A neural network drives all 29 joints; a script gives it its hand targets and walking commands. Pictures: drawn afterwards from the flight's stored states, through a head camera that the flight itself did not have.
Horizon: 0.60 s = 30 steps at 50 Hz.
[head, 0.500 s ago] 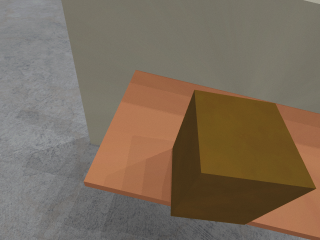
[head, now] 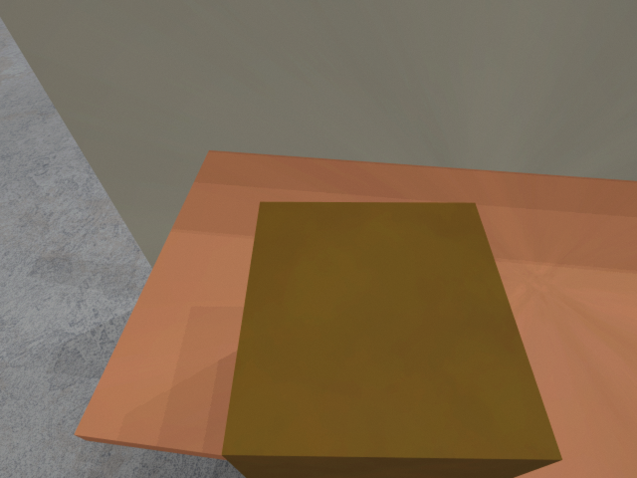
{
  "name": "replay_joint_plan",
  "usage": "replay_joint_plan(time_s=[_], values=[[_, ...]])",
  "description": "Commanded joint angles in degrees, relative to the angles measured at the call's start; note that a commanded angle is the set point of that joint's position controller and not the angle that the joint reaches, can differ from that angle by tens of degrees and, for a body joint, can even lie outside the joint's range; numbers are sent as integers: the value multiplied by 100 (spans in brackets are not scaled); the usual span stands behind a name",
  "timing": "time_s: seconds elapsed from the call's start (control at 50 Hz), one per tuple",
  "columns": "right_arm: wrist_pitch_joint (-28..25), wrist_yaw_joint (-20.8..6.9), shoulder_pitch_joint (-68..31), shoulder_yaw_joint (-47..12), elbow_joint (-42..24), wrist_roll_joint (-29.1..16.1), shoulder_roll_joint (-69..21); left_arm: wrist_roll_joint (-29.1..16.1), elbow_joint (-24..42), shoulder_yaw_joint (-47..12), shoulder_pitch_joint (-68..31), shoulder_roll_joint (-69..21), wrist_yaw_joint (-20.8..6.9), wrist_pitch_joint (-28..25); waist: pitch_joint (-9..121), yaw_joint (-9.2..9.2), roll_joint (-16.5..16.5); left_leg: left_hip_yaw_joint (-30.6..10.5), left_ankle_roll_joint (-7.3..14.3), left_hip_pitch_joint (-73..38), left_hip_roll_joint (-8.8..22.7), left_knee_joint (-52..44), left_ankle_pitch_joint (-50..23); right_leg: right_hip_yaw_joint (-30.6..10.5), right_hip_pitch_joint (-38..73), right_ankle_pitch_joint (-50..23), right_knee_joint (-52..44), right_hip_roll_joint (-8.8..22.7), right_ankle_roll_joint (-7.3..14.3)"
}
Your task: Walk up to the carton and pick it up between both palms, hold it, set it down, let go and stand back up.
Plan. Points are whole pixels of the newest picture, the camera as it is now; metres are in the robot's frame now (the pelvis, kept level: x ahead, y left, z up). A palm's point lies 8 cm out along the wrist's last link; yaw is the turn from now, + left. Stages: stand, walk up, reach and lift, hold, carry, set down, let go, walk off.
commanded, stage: walk up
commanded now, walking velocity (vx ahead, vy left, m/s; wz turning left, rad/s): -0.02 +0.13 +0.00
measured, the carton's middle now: (362, 363) +0.23 -0.06 +0.09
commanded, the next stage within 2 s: none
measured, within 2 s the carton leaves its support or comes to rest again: neither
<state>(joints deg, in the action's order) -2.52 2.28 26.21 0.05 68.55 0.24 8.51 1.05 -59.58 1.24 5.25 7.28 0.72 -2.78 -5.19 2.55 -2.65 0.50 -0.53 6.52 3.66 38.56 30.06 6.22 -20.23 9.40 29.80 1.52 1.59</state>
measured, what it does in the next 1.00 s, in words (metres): steps to the left: left foot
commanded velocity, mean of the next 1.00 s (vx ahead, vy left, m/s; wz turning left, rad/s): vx -0.03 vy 0.06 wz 0.00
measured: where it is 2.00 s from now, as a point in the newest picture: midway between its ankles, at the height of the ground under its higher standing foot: outside the picture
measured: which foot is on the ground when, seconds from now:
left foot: up 0.00-0.54, down 0.56-1.00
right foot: down 0.00-0.56, up 0.58-1.00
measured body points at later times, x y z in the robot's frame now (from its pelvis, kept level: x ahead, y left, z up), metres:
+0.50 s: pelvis -0.05 +0.04 +0.01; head -0.03 +0.03 +0.46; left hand -0.02 +0.32 -0.13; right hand +0.02 -0.22 -0.14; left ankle -0.10 +0.18 -0.70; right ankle +0.07 -0.10 -0.73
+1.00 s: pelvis -0.05 +0.11 +0.02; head -0.04 +0.15 +0.47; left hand -0.08 +0.36 -0.15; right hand -0.10 -0.11 -0.11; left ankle -0.11 +0.18 -0.73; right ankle -0.11 -0.03 -0.66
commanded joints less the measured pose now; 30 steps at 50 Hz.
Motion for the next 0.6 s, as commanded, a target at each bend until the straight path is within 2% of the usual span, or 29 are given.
replay_joint_plan(time_s=[0.0,0.02,0.04,0.06,0.08,0.1,0.12,0.14,0.18,0.24,0.28,0.36,0.4,0.44,0.46,0.48,0.5,0.52,0.54,0.56,0.58], values=[[361,-56,-12,333,-286,90,746,-57,-65,231,1582,1270,225,127,691,-620,760,-408,-22,1724,-79,2250,401,-2478,1471,-2482,-1166,2374,606],[445,-112,-102,318,-336,131,567,-56,-43,209,1435,1183,271,159,301,-474,664,-509,-42,1714,-19,2288,6,-2270,949,-1755,-1377,2245,464],[526,-146,-139,291,-412,174,386,-81,-2,198,1237,1105,292,191,18,-330,708,-557,-71,1632,-4,2254,-350,-2009,519,-1175,-1553,2062,317],[575,-162,-27,267,-462,184,209,-59,68,220,1012,1079,282,211,-81,-208,815,-578,-103,1592,-45,2210,-584,-1659,319,-916,-1581,1827,233],[655,-152,-155,347,-565,159,359,-72,209,231,819,1188,284,217,-269,-149,1023,-514,-190,1727,-231,2529,-506,-1442,184,-2214,-1316,1799,240],[713,-165,-202,385,-668,136,458,-62,184,221,971,1193,277,208,-72,-156,1197,-488,-219,1713,-339,2774,-619,-1293,151,-2455,-1266,1770,300],[757,-189,-262,414,-761,131,577,-45,149,210,1137,1194,275,212,77,-179,1335,-484,-249,1767,-408,2948,-749,-1271,160,-2301,-1283,1775,350],[789,-219,-312,441,-860,124,704,-25,146,204,1220,1207,276,236,190,-180,1392,-523,-279,1849,-446,3061,-798,-1243,112,-1847,-1328,1791,381],[833,-304,-593,475,-1062,127,898,12,221,253,1194,1368,282,302,323,-207,1499,-610,-322,2062,-502,3324,-1026,-1302,11,-424,-1489,1755,398],[838,-404,-1026,480,-1319,171,1023,46,354,328,1149,1586,275,363,399,-294,1574,-625,-418,2365,-551,3399,-1211,-1415,99,574,-1615,1661,369],[817,-421,-1151,453,-1424,192,1024,51,427,345,1109,1627,242,374,513,-322,1777,-506,-470,2402,-529,3040,-1221,-1407,253,908,-1681,1567,342],[771,-381,-1097,396,-1488,160,1021,98,567,414,980,1716,184,432,780,-381,2102,-38,-492,1679,-435,1432,-673,-1242,336,1088,-1818,1455,316],[783,-365,-971,385,-1491,122,1089,135,584,485,1055,1837,192,487,813,-469,2201,49,-375,1224,-287,531,-328,-1387,373,1011,-1944,1625,366],[776,-345,-539,376,-1374,59,1113,142,600,560,1102,1962,195,544,841,-444,2142,113,-180,659,-191,-533,-259,-1574,398,872,-1964,1813,352],[742,-321,-212,370,-1243,38,1085,108,609,580,1101,1952,195,562,819,-325,1845,105,-42,185,-203,-1350,-666,-1502,229,847,-1769,1722,223],[685,-293,-69,367,-1167,40,1088,85,587,565,1293,1769,184,569,708,-328,1175,-130,54,-93,-157,-1925,-880,-1332,-49,1020,-1297,1465,72],[606,-266,-201,367,-1209,68,1193,50,547,499,1617,1445,139,581,451,-432,-146,-708,111,-48,266,-2594,-900,-841,-499,1379,-356,945,-99],[528,-250,-491,360,-1393,86,1400,-26,624,352,1690,991,103,609,120,-376,-1760,-2134,237,171,1463,-3073,51,-249,-1645,2363,850,198,-254],[470,-263,-657,277,-1432,90,1374,-34,550,310,1554,923,110,699,-230,-341,-1566,-2120,146,1151,1653,-3479,1103,-635,-1429,2004,1230,-44,-205],[391,-264,-713,299,-1490,145,1552,-48,574,383,1303,1098,111,805,-468,-184,-1731,-2505,283,2059,1871,-3938,1916,-1020,-1284,1621,1610,-131,-137],[333,-282,-931,237,-1386,131,1299,-68,604,364,1028,1096,49,792,-826,-214,-1678,-2219,144,2452,1540,-4100,1848,-1277,-1051,1329,1786,-70,-48]])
